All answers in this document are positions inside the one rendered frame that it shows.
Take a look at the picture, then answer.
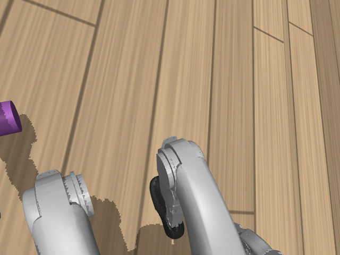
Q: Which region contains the can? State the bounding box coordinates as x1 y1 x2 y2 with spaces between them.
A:
0 101 22 136

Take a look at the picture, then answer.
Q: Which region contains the right robot foot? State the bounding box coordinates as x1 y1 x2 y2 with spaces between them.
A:
149 176 184 239

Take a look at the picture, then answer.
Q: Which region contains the right robot hand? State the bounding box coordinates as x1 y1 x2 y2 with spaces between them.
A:
234 222 273 255

